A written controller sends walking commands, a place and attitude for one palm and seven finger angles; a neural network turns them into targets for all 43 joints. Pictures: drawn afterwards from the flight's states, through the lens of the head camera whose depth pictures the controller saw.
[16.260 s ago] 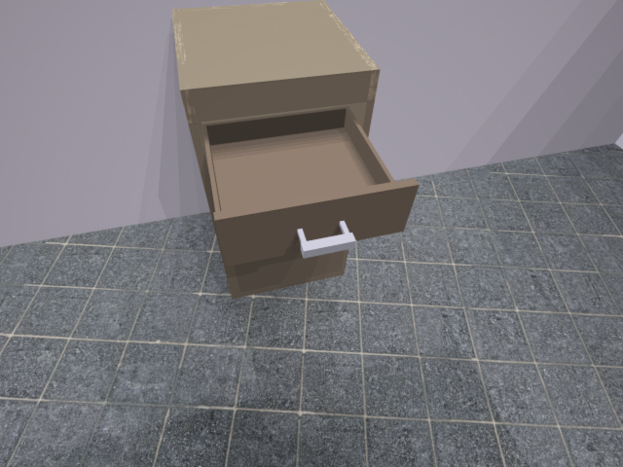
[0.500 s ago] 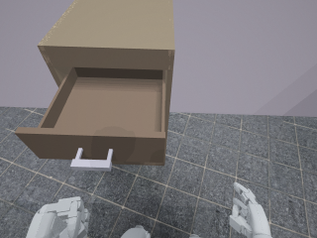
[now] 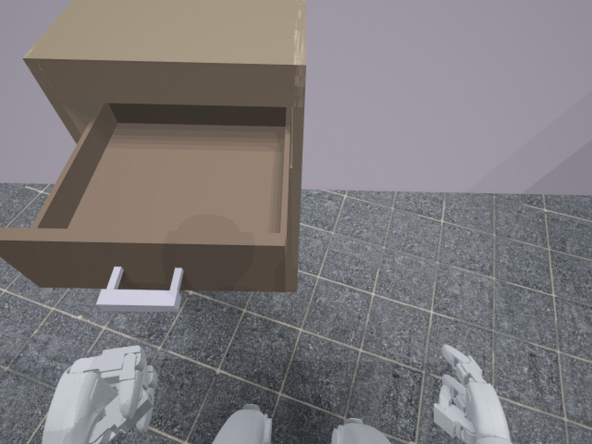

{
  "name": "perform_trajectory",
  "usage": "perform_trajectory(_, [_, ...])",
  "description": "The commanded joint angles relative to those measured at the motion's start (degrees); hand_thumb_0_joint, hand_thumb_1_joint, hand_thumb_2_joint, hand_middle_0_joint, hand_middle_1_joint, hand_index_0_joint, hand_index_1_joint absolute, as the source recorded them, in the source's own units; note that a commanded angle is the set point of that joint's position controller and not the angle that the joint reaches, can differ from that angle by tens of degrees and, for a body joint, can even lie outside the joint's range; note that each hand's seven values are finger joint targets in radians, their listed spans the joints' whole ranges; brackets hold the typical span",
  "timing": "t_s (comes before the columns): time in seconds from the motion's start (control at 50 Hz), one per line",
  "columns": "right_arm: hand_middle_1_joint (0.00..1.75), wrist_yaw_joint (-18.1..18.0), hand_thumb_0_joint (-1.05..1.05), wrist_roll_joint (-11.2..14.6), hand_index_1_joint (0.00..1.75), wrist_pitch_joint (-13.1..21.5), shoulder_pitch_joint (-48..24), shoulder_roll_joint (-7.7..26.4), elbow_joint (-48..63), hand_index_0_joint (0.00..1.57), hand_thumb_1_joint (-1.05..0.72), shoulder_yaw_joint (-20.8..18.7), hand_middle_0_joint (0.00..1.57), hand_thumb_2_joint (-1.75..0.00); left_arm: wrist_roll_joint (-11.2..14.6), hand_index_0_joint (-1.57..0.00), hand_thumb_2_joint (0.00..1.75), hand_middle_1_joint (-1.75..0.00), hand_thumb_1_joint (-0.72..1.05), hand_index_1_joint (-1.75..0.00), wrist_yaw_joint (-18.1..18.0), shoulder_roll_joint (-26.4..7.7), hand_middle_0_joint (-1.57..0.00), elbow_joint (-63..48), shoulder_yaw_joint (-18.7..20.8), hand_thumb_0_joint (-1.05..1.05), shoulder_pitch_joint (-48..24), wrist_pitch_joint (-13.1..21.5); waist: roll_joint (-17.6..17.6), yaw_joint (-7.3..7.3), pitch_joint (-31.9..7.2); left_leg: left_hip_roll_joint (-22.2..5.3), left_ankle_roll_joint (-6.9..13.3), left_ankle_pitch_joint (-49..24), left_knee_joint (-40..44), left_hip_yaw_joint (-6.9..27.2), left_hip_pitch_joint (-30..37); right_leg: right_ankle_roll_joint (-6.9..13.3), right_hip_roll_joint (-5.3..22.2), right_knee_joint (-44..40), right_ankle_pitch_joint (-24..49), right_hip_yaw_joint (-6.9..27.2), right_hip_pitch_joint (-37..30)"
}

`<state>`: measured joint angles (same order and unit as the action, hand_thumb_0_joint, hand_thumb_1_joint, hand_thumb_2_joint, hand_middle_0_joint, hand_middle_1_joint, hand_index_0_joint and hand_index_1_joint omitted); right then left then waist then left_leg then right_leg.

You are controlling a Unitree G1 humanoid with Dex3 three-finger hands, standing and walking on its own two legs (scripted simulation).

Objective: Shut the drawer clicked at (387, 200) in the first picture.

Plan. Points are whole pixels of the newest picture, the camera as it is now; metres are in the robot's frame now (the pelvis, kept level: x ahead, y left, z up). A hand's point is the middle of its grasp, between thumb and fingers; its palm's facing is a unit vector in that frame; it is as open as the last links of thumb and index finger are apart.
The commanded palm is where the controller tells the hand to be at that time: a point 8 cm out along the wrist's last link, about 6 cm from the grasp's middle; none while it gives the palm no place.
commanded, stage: bring the fist close to the handle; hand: left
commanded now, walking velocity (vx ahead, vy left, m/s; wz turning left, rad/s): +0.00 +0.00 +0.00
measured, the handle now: (143, 287) +0.32 +0.24 +0.00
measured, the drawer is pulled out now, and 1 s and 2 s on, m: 0.28 0.28 0.20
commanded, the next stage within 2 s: push the drawer shut in 0.88 s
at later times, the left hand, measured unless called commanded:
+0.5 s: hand (163, 367) +0.21 +0.18 +0.00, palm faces +0.04 -1.00 -0.04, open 3.3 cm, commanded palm +0.19 +0.24 +0.01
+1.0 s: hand (164, 366) +0.21 +0.18 +0.01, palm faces +0.04 -1.00 -0.03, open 3.3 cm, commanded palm +0.19 +0.24 +0.01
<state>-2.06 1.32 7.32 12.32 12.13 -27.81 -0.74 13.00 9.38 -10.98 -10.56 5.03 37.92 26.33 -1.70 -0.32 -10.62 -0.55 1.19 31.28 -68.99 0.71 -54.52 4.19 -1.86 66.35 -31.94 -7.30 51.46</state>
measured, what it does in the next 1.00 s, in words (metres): stands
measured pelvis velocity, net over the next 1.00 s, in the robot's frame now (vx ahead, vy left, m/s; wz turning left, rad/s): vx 0.00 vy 0.02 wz -0.02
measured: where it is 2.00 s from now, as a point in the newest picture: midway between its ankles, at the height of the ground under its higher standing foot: outside the picture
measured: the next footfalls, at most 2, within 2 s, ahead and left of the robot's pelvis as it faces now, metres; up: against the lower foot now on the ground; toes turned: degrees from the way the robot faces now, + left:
none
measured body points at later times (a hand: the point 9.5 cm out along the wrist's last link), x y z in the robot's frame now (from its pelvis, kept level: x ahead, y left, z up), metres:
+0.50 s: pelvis -0.01 +0.00 -0.03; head +0.09 +0.02 +0.41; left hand +0.20 +0.24 +0.01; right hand +0.18 -0.23 -0.11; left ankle +0.02 +0.11 -0.64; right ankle +0.01 -0.08 -0.64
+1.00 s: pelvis +0.00 +0.02 -0.03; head +0.10 +0.04 +0.41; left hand +0.21 +0.24 +0.01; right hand +0.19 -0.20 -0.11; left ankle +0.02 +0.11 -0.64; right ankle +0.01 -0.08 -0.64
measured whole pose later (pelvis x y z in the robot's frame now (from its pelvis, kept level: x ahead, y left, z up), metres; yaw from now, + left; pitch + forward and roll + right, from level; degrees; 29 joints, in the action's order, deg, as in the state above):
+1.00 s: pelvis +0.00 +0.02 -0.03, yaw -1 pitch +23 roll -3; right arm -0.7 0.2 4.5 10.2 12.1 -27.0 0.7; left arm 10.4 5.1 -10.7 -5.8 2.5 27.3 27.8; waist -1.3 0.3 -11.5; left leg 0.0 3.1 33.9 -77.2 -0.1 -66.2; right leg 2.6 -0.9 74.0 -34.1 -6.8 62.8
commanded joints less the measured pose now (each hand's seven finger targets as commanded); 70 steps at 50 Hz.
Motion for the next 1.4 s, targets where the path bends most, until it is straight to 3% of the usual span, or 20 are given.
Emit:
perform_trajectory(0.0, [0.30, -0.71, 0.00, 0.19, 0.30, 3.88, -4.23, 6.56, 8.45, 0.20, -0.90, -2.78, 0.20, -0.90, 1.88, -1.40, 0.90, -1.60, 0.90, -1.60, 0.71, -4.64, -1.40, -10.67, 3.56, 0.00, 1.17, 5.48, -0.38, 0.61, -10.11, 0.78, 0.88, -14.86, 6.33, 1.67, 4.15, -2.97, 1.51, -10.19, 14.76, 7.90, -8.77])
perform_trajectory(0.04, [0.30, -0.82, 0.00, 0.09, 0.30, 3.81, -4.10, 6.82, 7.94, 0.20, -0.90, -2.87, 0.20, -0.90, 1.82, -1.40, 0.90, -1.60, 0.90, -1.60, 0.74, -5.05, -1.40, -8.70, 4.20, 0.00, 0.33, 5.43, 1.12, 0.76, -10.24, 0.64, 0.95, -14.75, 5.93, 1.95, 3.38, -2.85, 1.25, -9.42, 14.14, 7.46, -7.92])
perform_trajectory(0.14, [0.30, -0.93, 0.00, -0.09, 0.30, 3.84, -4.29, 7.21, 7.48, 0.20, -0.90, -2.71, 0.20, -0.90, 1.66, -1.40, 0.90, -1.60, 0.90, -1.60, 0.69, -5.30, -1.40, -7.29, 4.06, 0.00, -4.23, 5.52, 0.48, 1.29, -10.94, 0.56, 1.03, -13.38, 4.04, 1.87, 1.33, -2.94, 1.37, -8.34, 12.20, 8.21, -5.83])
perform_trajectory(0.22, [0.30, -1.02, 0.00, -0.11, 0.30, 3.44, -4.16, 7.38, 7.15, 0.20, -0.90, -2.75, 0.20, -0.90, 1.62, -1.40, 0.90, -1.60, 0.90, -1.60, 0.18, -6.85, -1.40, -5.29, 6.10, 0.00, -6.91, 5.12, 1.70, 1.03, -12.13, 0.42, 1.02, -12.53, 3.14, 1.95, -0.59, -2.84, 1.18, -7.57, 10.37, 8.44, -5.57])
perform_trajectory(0.26, [0.30, -0.82, 0.00, -0.12, 0.30, 3.40, -4.27, 7.48, 7.32, 0.20, -0.90, -2.53, 0.20, -0.90, 1.74, -1.40, 0.90, -1.60, 0.90, -1.60, 0.25, -5.70, -1.40, -5.21, 4.80, 0.00, -8.11, 5.07, 0.52, 1.24, -12.74, 0.49, 1.00, -12.40, 2.87, 1.87, -0.41, -2.90, 1.29, -7.09, 10.47, 8.33, -4.68])
perform_trajectory(0.42, [0.30, -0.50, 0.00, -0.47, 0.30, 2.60, -4.19, 8.04, 6.52, 0.20, -0.90, -2.46, 0.20, -0.90, 1.25, -1.40, 0.90, -1.60, 0.90, -1.60, -0.45, -6.86, -1.40, -1.65, 6.01, 0.00, -11.71, 4.88, -0.50, 1.07, -13.74, 0.34, 0.97, -12.85, 1.65, 2.34, -1.75, -2.41, 0.75, -4.37, 10.72, 7.06, -1.58])
perform_trajectory(0.46, [0.30, -0.33, 0.00, -0.57, 0.30, 2.73, -4.07, 8.41, 6.38, 0.20, -0.90, -2.23, 0.20, -0.90, 1.28, -1.40, 0.90, -1.60, 0.90, -1.60, -0.35, -6.43, -1.40, -1.08, 5.03, 0.00, -14.78, 5.38, -0.46, 1.66, -13.89, 0.36, 0.93, -11.96, 0.98, 2.44, -2.29, -2.49, 0.82, -3.67, 9.69, 7.05, -0.16])
perform_trajectory(0.48, [0.30, -0.28, 0.00, -0.58, 0.30, 2.73, -3.95, 8.41, 6.68, 0.20, -0.90, -2.32, 0.20, -0.90, 1.44, -1.40, 0.90, -1.60, 0.90, -1.60, -0.38, -6.96, -1.40, -2.09, 5.70, 0.00, -13.90, 5.60, -1.07, 0.84, -15.43, 0.38, 0.94, -12.41, 1.29, 2.45, -1.62, -2.32, 0.79, -3.42, 9.85, 6.90, -0.70])
perform_trajectory(0.56, [0.30, 0.02, 0.00, -0.30, 0.30, 2.23, -3.63, 8.30, 7.54, 0.20, -0.90, -2.40, 0.20, -0.90, 1.64, -1.40, 0.90, -1.60, 0.90, -1.60, -0.88, -6.74, -1.40, -5.38, 5.05, 0.00, -10.70, 5.04, -2.48, 0.24, -18.25, 0.38, 0.84, -15.34, 3.00, 2.60, 2.00, -2.23, 0.68, -3.17, 13.02, 5.77, -2.00])
perform_trajectory(0.68, [0.30, 0.21, 0.00, -0.47, 0.30, 1.21, -3.52, 8.30, 7.82, 0.20, -0.90, -2.42, 0.20, -0.90, 0.31, -1.40, 0.90, -1.60, 0.90, -1.60, -2.55, -3.93, -1.40, -4.61, 1.65, 0.00, -9.81, 3.79, 0.04, 1.50, -15.02, 0.24, 0.59, -13.50, 3.79, 3.67, 1.56, -2.35, 0.31, -2.85, 10.78, 4.20, 1.01])
perform_trajectory(0.82, [0.30, 0.34, 0.00, -0.92, 0.30, 0.90, -3.13, 8.14, 8.56, 0.20, -0.90, -2.27, 0.20, -0.90, -1.32, -1.40, 0.90, -1.60, 0.90, -1.60, -4.41, -4.06, -1.40, -7.88, 0.36, 0.00, -10.29, 5.87, -2.28, 1.20, -16.26, -0.03, 0.01, -15.46, 4.14, 4.60, 3.88, -1.87, 0.22, -1.14, 10.51, 3.38, 3.22])
perform_trajectory(0.96, [0.30, 0.39, 0.00, -0.74, 0.30, -0.29, -3.11, 8.07, 9.23, 0.20, -0.90, -2.13, 0.20, -0.90, -1.87, -1.40, 0.90, -1.60, 0.90, -1.60, -4.55, -3.98, -1.40, -6.24, 0.33, 0.00, -8.42, 4.82, -1.24, 1.23, -15.00, 0.03, -0.11, -14.15, 4.18, 4.51, 3.21, -1.92, 0.09, -1.56, 10.09, 3.36, 3.29])
perform_trajectory(1.02, [0.30, 0.09, 0.00, -1.05, 0.30, -0.33, -2.53, 8.46, 8.95, 0.20, -0.90, -1.76, 0.20, -0.90, -1.92, -1.40, 0.90, -1.60, 0.90, -1.60, -4.80, -4.59, -1.40, -7.26, -0.01, 0.00, -13.92, 4.79, -1.05, 2.50, -15.32, -0.02, 0.05, -14.12, 3.42, 4.90, 2.87, -2.05, 0.08, -1.32, 10.18, 3.45, 4.12])
perform_trajectory(1.12, [0.30, 0.21, 0.00, -1.06, 0.30, -0.23, -2.18, 8.74, 8.68, 0.20, -0.90, -1.75, 0.20, -0.90, -1.87, -1.40, 0.90, -1.60, 0.90, -1.60, -4.72, -4.64, -1.40, -6.61, -0.06, 0.00, -15.54, 4.78, -2.86, 2.04, -17.09, -0.13, -0.29, -16.24, 3.60, 5.14, 4.98, -1.88, 0.13, -1.10, 11.06, 3.36, 4.30])
perform_trajectory(1.26, [0.30, 0.50, 0.00, -1.01, 0.30, -1.18, -1.98, 8.95, 8.43, 0.20, -0.90, -1.42, 0.20, -0.90, -1.50, -1.40, 0.90, -1.60, 0.90, -1.60, -5.13, -5.71, -1.40, -2.73, 2.05, 0.00, -19.00, 2.57, -1.69, 1.51, -17.48, 0.32, 0.04, -15.52, 3.99, 4.01, 3.47, -1.97, 0.19, -2.44, 12.63, 4.07, 0.59])
perform_trajectory(1.32, [0.30, 0.40, 0.00, -0.94, 0.30, -1.20, -1.78, 9.14, 7.74, 0.20, -0.90, -1.46, 0.20, -0.90, -0.94, -1.40, 0.90, -1.60, 0.90, -1.60, -5.31, -6.87, -1.40, -1.89, 3.52, 0.00, -21.80, 2.98, -0.27, 2.33, -16.95, 0.19, 0.30, -15.44, 3.64, 3.92, 2.86, -2.09, 0.04, -2.88, 13.06, 4.24, 0.46])
perform_trajectory(1.38, [0.30, 0.46, 0.00, -1.03, 0.30, -1.05, -2.00, 9.30, 6.84, 0.20, -0.90, -1.35, 0.20, -0.90, -0.97, -1.40, 0.90, -1.60, 0.90, -1.60, -5.24, -6.68, -1.40, -0.07, 3.32, 0.00, -26.08, 4.01, -1.81, 2.70, -15.91, 0.31, 0.30, -13.16, 3.41, 3.52, 2.07, -2.16, 0.25, -3.22, 10.89, 4.61, 1.54])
